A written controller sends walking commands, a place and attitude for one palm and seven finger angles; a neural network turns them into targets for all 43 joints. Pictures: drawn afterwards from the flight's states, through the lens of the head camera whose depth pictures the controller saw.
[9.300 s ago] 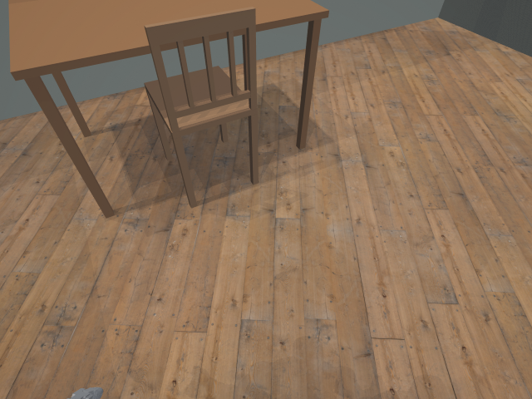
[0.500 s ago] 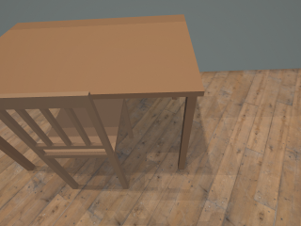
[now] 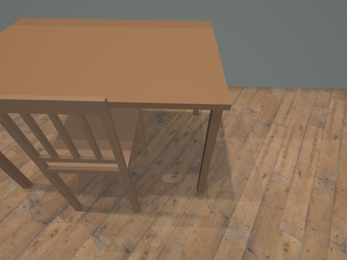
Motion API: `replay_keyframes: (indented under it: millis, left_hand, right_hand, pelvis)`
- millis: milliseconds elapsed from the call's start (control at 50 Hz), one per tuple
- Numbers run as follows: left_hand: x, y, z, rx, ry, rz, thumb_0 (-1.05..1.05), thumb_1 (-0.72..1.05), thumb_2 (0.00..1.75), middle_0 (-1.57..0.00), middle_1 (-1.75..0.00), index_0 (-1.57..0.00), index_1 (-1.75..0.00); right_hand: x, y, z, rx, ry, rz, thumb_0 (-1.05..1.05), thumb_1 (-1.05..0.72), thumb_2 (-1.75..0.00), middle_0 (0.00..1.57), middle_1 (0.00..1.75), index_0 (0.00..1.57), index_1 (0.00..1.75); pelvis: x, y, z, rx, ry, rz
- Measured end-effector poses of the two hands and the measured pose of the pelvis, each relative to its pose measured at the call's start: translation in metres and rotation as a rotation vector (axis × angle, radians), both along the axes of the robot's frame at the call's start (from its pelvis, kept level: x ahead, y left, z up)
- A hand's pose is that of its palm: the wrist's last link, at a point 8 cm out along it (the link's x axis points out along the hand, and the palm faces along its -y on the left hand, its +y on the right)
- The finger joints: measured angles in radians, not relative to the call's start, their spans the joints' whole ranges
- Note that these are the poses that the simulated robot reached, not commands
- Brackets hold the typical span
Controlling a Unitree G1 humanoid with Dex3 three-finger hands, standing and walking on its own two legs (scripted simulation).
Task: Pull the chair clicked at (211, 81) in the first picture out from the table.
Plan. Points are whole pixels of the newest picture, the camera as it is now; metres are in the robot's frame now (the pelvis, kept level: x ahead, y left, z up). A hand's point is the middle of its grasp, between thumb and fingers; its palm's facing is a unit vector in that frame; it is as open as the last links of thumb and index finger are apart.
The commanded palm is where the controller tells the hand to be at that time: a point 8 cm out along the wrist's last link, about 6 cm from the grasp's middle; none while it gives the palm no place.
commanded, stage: come to a stop and stand still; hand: left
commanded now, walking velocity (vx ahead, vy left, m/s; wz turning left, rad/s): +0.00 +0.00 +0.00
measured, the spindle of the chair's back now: (65, 137) +0.52 +0.43 -0.10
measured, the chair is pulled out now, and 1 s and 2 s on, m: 0.00 0.00 0.00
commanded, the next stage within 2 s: look again from close up in 0.04 s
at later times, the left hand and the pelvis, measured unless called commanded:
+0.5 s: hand out of the picture +0.02 +0.22 -0.17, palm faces +0.04 -0.97 -0.23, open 7.4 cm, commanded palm none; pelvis +0.01 +0.04 -0.01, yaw +0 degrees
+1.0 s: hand out of the picture +0.01 +0.20 -0.18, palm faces +0.02 -0.98 -0.19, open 7.4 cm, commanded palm none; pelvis +0.02 +0.04 +0.00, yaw -1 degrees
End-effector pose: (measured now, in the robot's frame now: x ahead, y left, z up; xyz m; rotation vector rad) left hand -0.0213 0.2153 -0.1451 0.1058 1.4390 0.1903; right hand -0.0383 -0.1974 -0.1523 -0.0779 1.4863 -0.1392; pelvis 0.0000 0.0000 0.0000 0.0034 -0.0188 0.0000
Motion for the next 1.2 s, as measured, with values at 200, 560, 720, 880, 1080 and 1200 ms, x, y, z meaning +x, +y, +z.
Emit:
replay_keyframes:
  millis: [200, 560, 720, 880, 1080, 1200]
  left_hand:
    - [-0.016, -0.003, -0.005, -0.025, 0.024, -0.012, 0.00, 0.91, 0.90, -0.20, -0.30, -0.20, -0.30]
    - [0.043, 0.054, 0.006, 0.053, -0.113, -0.050, 0.01, 0.91, 0.90, -0.20, -0.30, -0.19, -0.30]
    - [0.044, 0.053, 0.005, 0.042, -0.086, -0.058, 0.01, 0.92, 0.90, -0.20, -0.30, -0.19, -0.30]
    - [0.036, 0.044, 0.001, 0.020, -0.048, -0.055, 0.01, 0.91, 0.90, -0.20, -0.30, -0.20, -0.30]
    - [0.030, 0.032, 0.000, 0.007, -0.027, -0.051, 0.01, 0.91, 0.90, -0.20, -0.30, -0.20, -0.30]
    - [0.031, 0.028, 0.000, 0.009, -0.033, -0.048, 0.01, 0.91, 0.90, -0.20, -0.30, -0.20, -0.30]
  right_hand:
    - [-0.012, 0.007, -0.001, -0.011, 0.021, -0.004, 0.01, -0.91, -0.90, 0.20, 0.30, 0.20, 0.30]
    - [0.035, 0.042, -0.009, 0.014, -0.122, 0.034, 0.02, -0.92, -0.89, 0.20, 0.30, 0.20, 0.30]
    - [0.042, 0.032, -0.005, -0.016, -0.116, 0.035, 0.01, -0.91, -0.89, 0.20, 0.30, 0.20, 0.30]
    - [0.045, 0.022, -0.002, -0.037, -0.100, 0.039, 0.01, -0.91, -0.89, 0.20, 0.30, 0.20, 0.30]
    - [0.046, 0.018, -0.002, -0.028, -0.085, 0.038, 0.01, -0.91, -0.89, 0.20, 0.30, 0.20, 0.30]
    - [0.045, 0.017, -0.002, -0.018, -0.079, 0.036, 0.01, -0.91, -0.89, 0.20, 0.30, 0.20, 0.30]
  pelvis:
    - [-0.002, 0.013, -0.004, -0.017, 0.016, -0.002]
    - [0.013, 0.045, -0.005, 0.007, -0.002, -0.003]
    - [0.017, 0.046, -0.004, 0.008, -0.006, -0.011]
    - [0.019, 0.042, -0.003, 0.007, -0.008, -0.013]
    - [0.020, 0.034, -0.002, 0.007, -0.006, -0.013]
    - [0.021, 0.029, -0.002, 0.007, -0.005, -0.010]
